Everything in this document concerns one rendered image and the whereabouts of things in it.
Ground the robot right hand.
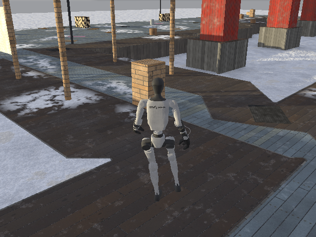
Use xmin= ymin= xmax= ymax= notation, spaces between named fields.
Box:
xmin=179 ymin=138 xmax=190 ymax=150

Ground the left robot thigh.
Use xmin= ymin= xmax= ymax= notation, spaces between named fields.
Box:
xmin=141 ymin=138 xmax=158 ymax=172

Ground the left robot upper arm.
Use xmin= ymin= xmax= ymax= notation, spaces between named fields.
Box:
xmin=135 ymin=99 xmax=148 ymax=125

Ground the right robot forearm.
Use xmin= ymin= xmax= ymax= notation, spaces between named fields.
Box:
xmin=178 ymin=120 xmax=188 ymax=140

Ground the right robot upper arm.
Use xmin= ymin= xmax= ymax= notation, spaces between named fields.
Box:
xmin=168 ymin=99 xmax=182 ymax=127

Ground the left robot forearm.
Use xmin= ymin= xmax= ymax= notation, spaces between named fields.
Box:
xmin=133 ymin=118 xmax=140 ymax=130

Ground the left robot shin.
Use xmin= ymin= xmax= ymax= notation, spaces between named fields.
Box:
xmin=149 ymin=163 xmax=159 ymax=195

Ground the robot left hand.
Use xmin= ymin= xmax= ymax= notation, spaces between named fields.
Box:
xmin=133 ymin=127 xmax=144 ymax=134

